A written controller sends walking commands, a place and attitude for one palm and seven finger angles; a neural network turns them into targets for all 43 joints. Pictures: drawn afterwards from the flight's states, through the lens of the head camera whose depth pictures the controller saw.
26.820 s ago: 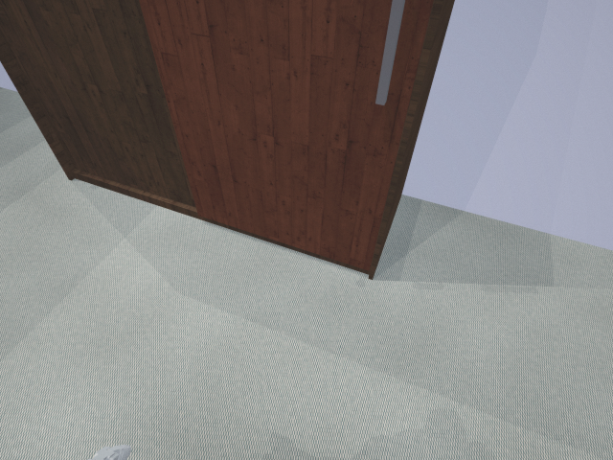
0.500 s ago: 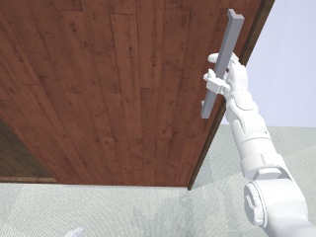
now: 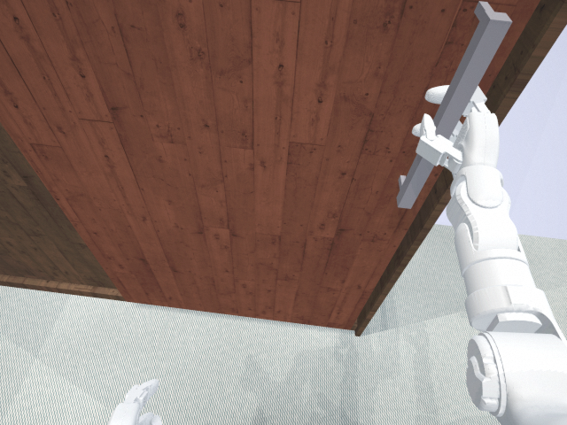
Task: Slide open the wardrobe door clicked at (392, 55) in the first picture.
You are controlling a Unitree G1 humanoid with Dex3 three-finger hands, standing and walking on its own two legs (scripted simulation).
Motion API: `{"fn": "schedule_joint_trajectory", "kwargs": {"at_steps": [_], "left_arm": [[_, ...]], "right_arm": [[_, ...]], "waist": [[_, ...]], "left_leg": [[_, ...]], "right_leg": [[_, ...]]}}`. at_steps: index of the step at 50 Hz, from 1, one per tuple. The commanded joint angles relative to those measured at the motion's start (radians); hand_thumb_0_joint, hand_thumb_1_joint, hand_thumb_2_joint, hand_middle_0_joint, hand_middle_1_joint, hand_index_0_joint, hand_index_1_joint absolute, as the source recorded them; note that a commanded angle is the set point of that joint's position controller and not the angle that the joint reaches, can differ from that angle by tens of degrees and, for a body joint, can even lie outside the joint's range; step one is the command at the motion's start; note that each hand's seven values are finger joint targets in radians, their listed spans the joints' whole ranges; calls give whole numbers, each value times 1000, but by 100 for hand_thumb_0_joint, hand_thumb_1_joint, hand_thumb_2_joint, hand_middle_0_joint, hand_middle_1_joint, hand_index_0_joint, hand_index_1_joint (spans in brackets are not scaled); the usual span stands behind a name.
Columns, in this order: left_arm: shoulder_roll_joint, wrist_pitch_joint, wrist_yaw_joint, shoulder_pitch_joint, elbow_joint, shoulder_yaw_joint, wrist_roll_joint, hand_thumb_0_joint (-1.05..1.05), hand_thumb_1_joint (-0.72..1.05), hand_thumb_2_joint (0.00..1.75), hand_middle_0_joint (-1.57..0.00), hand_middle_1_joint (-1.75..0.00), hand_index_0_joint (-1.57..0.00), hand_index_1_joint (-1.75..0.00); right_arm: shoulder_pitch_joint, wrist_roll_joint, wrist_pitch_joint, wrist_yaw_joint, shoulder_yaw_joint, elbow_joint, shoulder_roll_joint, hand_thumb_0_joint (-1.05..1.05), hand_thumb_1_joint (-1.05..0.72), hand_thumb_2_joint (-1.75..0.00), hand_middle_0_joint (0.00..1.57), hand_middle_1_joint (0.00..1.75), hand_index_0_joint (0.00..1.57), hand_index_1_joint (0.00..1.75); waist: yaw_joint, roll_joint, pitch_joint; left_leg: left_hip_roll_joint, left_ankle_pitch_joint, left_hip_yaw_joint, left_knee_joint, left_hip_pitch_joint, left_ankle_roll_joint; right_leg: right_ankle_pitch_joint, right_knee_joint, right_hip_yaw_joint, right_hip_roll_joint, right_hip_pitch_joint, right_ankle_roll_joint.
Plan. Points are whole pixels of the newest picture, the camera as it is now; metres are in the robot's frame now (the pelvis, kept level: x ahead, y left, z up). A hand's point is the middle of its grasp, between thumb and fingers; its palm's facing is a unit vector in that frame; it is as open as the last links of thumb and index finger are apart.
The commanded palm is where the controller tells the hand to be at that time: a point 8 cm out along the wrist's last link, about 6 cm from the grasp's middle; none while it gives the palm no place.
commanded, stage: step sideways, sliding the door along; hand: right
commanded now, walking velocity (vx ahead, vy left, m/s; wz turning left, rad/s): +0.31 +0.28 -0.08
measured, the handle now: (436, 123) +0.49 -0.19 +0.18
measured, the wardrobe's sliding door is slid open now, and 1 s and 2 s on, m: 0.02 0.14 0.50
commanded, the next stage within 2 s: none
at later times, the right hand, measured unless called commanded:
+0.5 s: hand (406, 137) +0.45 -0.13 +0.18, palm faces +0.33 +0.94 -0.06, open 6.3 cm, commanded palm +0.43 -0.11 +0.18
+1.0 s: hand (328, 128) +0.46 -0.03 +0.18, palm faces +0.44 +0.90 -0.01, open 7.0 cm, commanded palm +0.43 +0.00 +0.18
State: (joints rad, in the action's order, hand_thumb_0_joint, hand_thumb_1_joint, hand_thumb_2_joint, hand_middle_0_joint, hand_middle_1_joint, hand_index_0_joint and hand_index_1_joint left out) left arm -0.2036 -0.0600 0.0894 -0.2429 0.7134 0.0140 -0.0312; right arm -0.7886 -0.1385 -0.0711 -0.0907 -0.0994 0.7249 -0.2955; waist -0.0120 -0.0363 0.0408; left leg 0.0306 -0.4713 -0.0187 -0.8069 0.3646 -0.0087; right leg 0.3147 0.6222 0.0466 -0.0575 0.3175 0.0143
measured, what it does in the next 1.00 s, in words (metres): steps to the left: left foot, then right foot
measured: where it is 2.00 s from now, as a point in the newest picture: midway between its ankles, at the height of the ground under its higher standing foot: outside the picture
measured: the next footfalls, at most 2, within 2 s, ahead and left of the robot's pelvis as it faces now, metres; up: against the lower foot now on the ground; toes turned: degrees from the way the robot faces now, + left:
left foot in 0.68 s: +0.22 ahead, +0.32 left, +0.00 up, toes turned -3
right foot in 0.88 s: +0.12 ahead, +0.09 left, +0.00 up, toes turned -18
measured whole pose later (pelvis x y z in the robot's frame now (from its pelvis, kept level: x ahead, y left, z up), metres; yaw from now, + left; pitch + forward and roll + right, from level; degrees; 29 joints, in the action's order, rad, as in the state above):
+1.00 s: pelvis +0.12 +0.21 +0.01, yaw -11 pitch -1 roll +2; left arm -0.23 -0.15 0.01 -0.12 0.64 -0.06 -0.05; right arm -0.47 -0.06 -0.04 -0.18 -0.08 -0.07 -0.14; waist -0.13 -0.04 0.28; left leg -0.02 -0.48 -0.03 -1.07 0.48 0.01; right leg 0.36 0.61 0.09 -0.09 0.23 0.00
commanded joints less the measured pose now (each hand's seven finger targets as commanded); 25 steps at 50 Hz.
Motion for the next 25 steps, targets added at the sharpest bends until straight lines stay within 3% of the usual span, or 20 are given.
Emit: {"fn": "schedule_joint_trajectory", "kwargs": {"at_steps": [1, 2, 3, 4, 5, 6, 8, 9, 11, 12, 13, 14, 15, 16, 17, 19, 21, 24, 25], "left_arm": [[-163, -11, 17, 88, -136, -43, -15, 0, 90, 90, -20, -30, -20, -30], [-159, -14, 18, 92, -143, -42, -23, 0, 90, 90, -20, -30, -20, -30], [-143, -17, 20, 92, -150, -43, -30, 0, 90, 90, -20, -30, -20, -30], [-129, -22, 24, 121, -159, -40, -28, 0, 90, 90, -20, -30, -20, -30], [-119, -28, 26, 143, -152, -40, -27, 0, 90, 90, -20, -30, -20, -30], [-136, -35, 23, 130, -139, -52, -29, 0, 90, 90, -20, -30, -20, -30], [-121, -50, 19, 109, -122, -42, -17, 0, 90, 90, -20, -30, -20, -30], [-104, -51, 15, 110, -127, -36, -10, 0, 90, 90, -20, -30, -20, -30], [-92, -41, 16, 120, -142, -34, 1, 0, 90, 90, -20, -30, -20, -30], [-94, -41, 19, 121, -147, -42, 3, 0, 90, 90, -20, -30, -20, -30], [-108, -43, 20, 103, -147, -53, 2, 0, 90, 90, -20, -30, -20, -30], [-143, -48, 16, 104, -156, -74, 2, 0, 90, 90, -20, -30, -20, -30], [-154, -46, -10, 98, -167, -88, -6, 0, 90, 90, -20, -30, -20, -30], [-145, -55, -45, 117, -159, -83, -6, 0, 90, 90, -20, -30, -20, -30], [-163, -51, -63, 137, -166, -96, -10, 0, 90, 90, -20, -30, -20, -30], [-152, -56, -59, 163, -174, -103, -8, 0, 90, 90, -20, -30, -20, -30], [-163, -46, -66, 139, -171, -113, -15, 0, 90, 90, -20, -30, -20, -30], [-167, -63, -69, 150, -198, -119, -15, 0, 90, 90, -20, -30, -20, -30], [-154, -66, -72, 140, -205, -114, -17, 0, 90, 90, -20, -30, -20, -30]], "right_arm": [[-566, 17, -85, 31, 80, -325, -19, 0, -90, -90, 45, 140, 45, 140], [-552, 21, -82, 34, 95, -337, -5, 0, -90, -90, 45, 140, 45, 140], [-540, 30, -79, 31, 94, -357, -10, 0, -90, -90, 45, 140, 45, 140], [-531, 41, -75, 27, 102, -377, -6, 0, -90, -90, 45, 140, 45, 140], [-534, 49, -69, 22, 119, -365, 9, 0, -90, -90, 45, 140, 45, 140], [-522, 49, -67, 22, 112, -367, 9, 0, -90, -90, 45, 140, 45, 140], [-567, 52, -106, 20, 143, -477, 51, 0, -90, -90, 45, 140, 45, 140], [-584, 59, -120, 21, 174, -531, 91, 0, -90, -90, 45, 140, 45, 140], [-537, 62, -136, 20, 199, -579, 129, 0, -90, -90, 45, 140, 45, 140], [-521, 59, -144, 19, 207, -628, 133, 0, -90, -90, 45, 140, 45, 140], [-533, 55, -154, 21, 234, -688, 148, 0, -90, -90, 45, 140, 45, 140], [-532, 38, -167, 27, 260, -729, 166, 0, -90, -90, 45, 140, 45, 140], [-541, 21, -172, 36, 300, -766, 233, 0, -90, -90, 45, 140, 45, 140], [-555, 20, -174, 40, 271, -762, 218, 0, -90, -90, 45, 140, 45, 140], [-594, 33, -167, 44, 253, -791, 193, 0, -90, -90, 45, 140, 45, 140], [-600, 38, -156, 54, 257, -887, 178, 0, -90, -90, 45, 140, 45, 140], [-530, 49, -124, 59, 253, -825, 177, 0, -90, -90, 45, 140, 45, 140], [-514, 59, -111, 72, 242, -845, 157, 0, -90, -90, 45, 140, 45, 140], [-484, 55, -109, 75, 250, -836, 165, 0, -90, -90, 45, 140, 45, 140]], "waist": [[39, -112, -286], [36, -72, -292], [37, 88, -301], [35, 266, -290], [13, 268, -233], [3, 254, -205], [17, 125, -226], [29, 101, -245], [27, 141, -280], [29, 121, -319], [52, 82, -367], [73, -47, -413], [54, -263, -507], [53, -132, -527], [62, -34, -458], [66, -31, -408], [62, -57, -362], [65, -209, -368], [69, -267, -357]], "left_leg": [[-21, 83, -18, 217, -119, -19], [-42, 167, 6, 302, -214, -34], [-144, 225, 143, 419, -266, -73], [-284, 316, 373, 499, -321, -152], [-359, 353, 446, 506, -331, -220], [-363, 459, 468, 484, -358, -232], [-331, 829, 325, 369, -441, -228], [-298, 940, 211, 318, -457, -199], [-243, 1054, 107, 242, -474, -154], [-215, 1052, 69, 188, -438, -117], [-187, 1001, 37, 57, -295, -59], [-122, 665, -8, -133, 5, 18], [-44, -27, 65, -376, 325, 50], [-63, -108, 199, -535, 330, -5], [-82, -87, 204, -516, 355, -25], [-111, -49, 140, -392, 366, 3], [-99, 42, 69, -282, 306, 19], [-69, 171, -39, -159, 183, 42], [-59, 167, -67, -117, 154, 47]], "right_leg": [[-230, -61, -178, -235, -157, -161], [-200, 29, -99, -177, -83, -127], [-107, 177, 5, -77, -5, -78], [132, 327, 19, 28, 146, -38], [275, 480, -27, 62, 247, -28], [257, 564, -78, 37, 271, -25], [222, 477, -59, 13, 255, -19], [190, 351, -23, 14, 202, -18], [35, 64, 46, 15, 92, -11], [-100, -67, 71, 8, -25, -10], [-273, -210, 43, -36, -248, -31], [-680, -240, -151, -231, -559, -111], [-1219, -95, -466, -502, -836, -263], [-1173, -54, -439, -555, -839, -296], [-1064, -67, -365, -550, -757, -272], [-916, -73, -263, -486, -689, -236], [-856, -91, -165, -412, -622, -188], [-860, -111, -14, -317, -546, -135], [-901, -109, 0, -299, -539, -122]]}}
